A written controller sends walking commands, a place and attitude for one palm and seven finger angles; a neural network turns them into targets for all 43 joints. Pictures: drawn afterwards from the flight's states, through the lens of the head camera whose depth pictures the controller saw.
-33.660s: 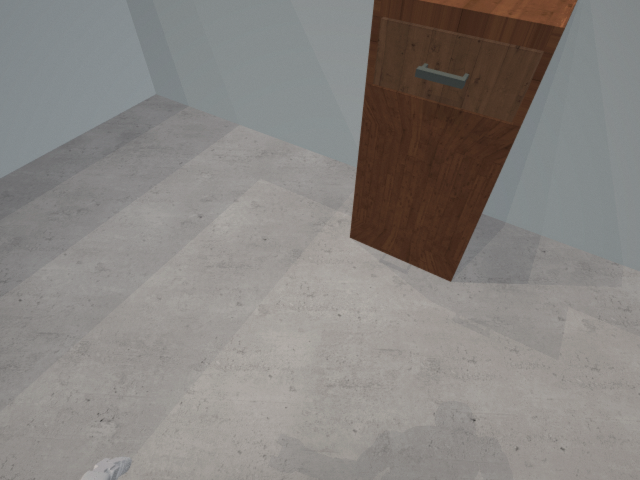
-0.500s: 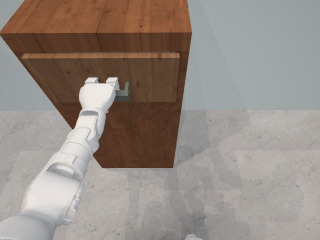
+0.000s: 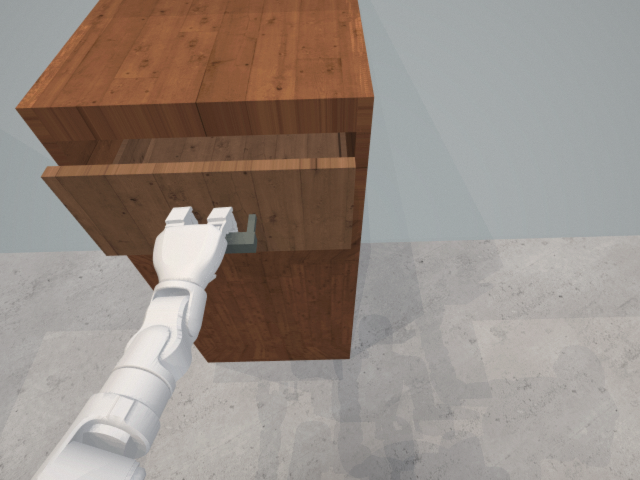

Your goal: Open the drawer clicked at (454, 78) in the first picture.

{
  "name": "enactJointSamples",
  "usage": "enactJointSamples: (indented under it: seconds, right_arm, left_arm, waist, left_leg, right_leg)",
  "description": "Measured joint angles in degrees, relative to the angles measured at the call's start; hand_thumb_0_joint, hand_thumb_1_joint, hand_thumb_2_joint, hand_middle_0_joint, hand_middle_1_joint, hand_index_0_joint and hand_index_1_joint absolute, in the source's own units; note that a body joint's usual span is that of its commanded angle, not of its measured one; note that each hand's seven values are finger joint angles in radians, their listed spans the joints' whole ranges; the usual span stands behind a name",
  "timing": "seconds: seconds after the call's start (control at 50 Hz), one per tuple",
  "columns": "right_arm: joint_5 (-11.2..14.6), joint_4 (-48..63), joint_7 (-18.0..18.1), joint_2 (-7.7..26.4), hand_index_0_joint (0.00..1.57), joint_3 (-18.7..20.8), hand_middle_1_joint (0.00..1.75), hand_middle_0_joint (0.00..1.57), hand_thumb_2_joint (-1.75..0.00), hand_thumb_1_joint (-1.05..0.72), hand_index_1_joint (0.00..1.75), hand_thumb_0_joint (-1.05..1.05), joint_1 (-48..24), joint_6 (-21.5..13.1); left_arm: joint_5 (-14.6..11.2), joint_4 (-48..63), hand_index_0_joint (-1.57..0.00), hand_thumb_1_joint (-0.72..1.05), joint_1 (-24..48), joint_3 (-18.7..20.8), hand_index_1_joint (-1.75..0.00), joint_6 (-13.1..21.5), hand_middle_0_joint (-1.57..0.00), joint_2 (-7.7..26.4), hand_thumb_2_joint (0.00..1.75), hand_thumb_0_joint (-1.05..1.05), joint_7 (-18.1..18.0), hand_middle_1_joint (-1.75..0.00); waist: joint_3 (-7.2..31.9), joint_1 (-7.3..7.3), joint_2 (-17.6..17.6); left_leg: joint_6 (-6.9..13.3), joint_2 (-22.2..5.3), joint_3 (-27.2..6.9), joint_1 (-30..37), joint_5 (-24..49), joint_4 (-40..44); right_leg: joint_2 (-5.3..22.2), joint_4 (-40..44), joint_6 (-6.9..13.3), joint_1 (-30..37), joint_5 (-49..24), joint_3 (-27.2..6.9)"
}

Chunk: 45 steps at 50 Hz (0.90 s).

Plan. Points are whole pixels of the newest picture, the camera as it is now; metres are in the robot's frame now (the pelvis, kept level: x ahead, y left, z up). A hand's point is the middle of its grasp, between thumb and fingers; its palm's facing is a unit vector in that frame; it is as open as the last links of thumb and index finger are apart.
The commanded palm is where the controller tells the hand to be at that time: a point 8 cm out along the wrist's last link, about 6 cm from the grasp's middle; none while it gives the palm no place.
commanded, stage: pull the drawer open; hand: left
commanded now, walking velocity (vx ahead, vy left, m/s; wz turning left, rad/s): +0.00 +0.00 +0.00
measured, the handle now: (211, 232) +0.44 +0.16 +0.04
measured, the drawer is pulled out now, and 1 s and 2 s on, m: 0.06 0.29 0.30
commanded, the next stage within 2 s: open the thumb to release the handle in 1.24 s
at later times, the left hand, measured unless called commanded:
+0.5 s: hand (193, 350) +0.28 +0.16 +0.02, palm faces +0.04 -0.16 -0.99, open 5.5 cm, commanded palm +0.23 +0.17 +0.06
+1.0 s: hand (175, 449) +0.17 +0.16 +0.02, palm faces +0.03 -0.16 -0.99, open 5.6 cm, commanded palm +0.12 +0.17 +0.06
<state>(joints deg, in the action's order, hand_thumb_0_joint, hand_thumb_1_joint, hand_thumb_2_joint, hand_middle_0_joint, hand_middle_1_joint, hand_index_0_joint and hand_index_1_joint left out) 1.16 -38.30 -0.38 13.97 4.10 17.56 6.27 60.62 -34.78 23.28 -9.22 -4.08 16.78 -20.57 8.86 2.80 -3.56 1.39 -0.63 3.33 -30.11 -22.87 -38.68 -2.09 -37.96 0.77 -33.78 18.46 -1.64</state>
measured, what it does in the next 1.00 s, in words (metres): stands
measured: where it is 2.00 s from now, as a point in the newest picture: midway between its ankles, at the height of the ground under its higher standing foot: outside the picture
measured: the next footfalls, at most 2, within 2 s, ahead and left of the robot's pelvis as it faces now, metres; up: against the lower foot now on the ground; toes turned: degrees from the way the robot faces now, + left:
none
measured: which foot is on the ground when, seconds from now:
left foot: down 0.00-1.00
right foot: down 0.00-1.00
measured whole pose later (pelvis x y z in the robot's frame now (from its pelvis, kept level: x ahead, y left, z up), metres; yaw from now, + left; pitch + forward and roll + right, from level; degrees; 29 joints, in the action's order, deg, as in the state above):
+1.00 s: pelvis -0.01 -0.02 -0.01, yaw +0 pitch +7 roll +1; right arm -1.1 -32.2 -3.7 12.6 0.6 6.7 4.4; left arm 62.0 12.6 -29.6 -10.7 -2.5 17.5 -21.7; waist 6.2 -3.4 -3.0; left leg -0.5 -1.1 3.3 -24.2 -24.8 -42.2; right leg -2.7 -44.4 2.6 -29.4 21.7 -1.6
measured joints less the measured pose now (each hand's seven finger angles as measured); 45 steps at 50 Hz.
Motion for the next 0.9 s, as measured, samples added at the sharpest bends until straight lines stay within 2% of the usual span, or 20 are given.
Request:
enactJointSamples:
  seconds: [0.22, 0.4, 0.58, 0.9]
  right_arm:
    - [0.0, 3.8, -0.8, -0.4, 0.2, -1.2, 0.29, 0.2, -0.9, -0.91, 0.3, 0.01, -9.4, 0.6]
    - [-0.5, 5.9, -2.1, -2.1, 0.2, -3.1, 0.29, 0.2, -0.9, -0.91, 0.3, 0.01, -12.5, -0.3]
    - [-1.4, 5.5, -3.1, -2.7, 0.2, -4.2, 0.3, 0.2, -0.9, -0.91, 0.3, 0.01, -12.0, -0.7]
    - [-2.1, 5.2, -3.0, -1.6, 0.2, -3.5, 0.29, 0.2, -0.9, -0.91, 0.3, 0.01, -10.7, -1.6]
  left_arm:
    - [1.2, 13.8, -0.42, 0.76, -11.0, -6.0, -1.35, -5.0, -0.29, -3.0, 0.81, 0.02, 1.7, -1.35]
    - [1.5, 24.4, -0.42, 0.75, -21.8, -5.9, -1.35, -3.2, -0.28, -2.8, 0.81, 0.04, 2.9, -1.35]
    - [2.5, 35.0, -0.42, 0.74, -34.4, -4.8, -1.35, -1.1, -0.28, -1.3, 0.82, 0.04, 1.1, -1.35]
    - [1.5, 44.4, -0.42, 0.73, -48.3, -2.4, -1.35, 0.1, -0.29, 0.1, 0.81, 0.04, -0.5, -1.35]
  waist:
    - [-0.6, -3.56, 0.4]
    - [-0.9, -5.4, 0.8]
    - [-1.9, -6.09, 0.5]
    - [-2.6, -5.97, 0.3]
  left_leg:
    - [0.0, 0.8, -1.3, 4.1, -0.5, 0.6]
    - [-0.5, 0.7, -1.5, 6.4, -1.1, 0.4]
    - [-1.1, 0.1, -1.2, 7.1, -1.8, -0.6]
    - [-1.7, -0.3, -0.2, 6.6, -1.7, -2.5]
  right_leg:
    - [0.8, 0.2, -0.1, 4.4, 1.3, 1.2]
    - [0.7, -0.7, 0.4, 6.4, 2.4, 1.3]
    - [0.1, -2.2, 0.9, 6.7, 3.1, 1.1]
    - [-0.4, -5.4, 1.6, 5.2, 3.2, 0.2]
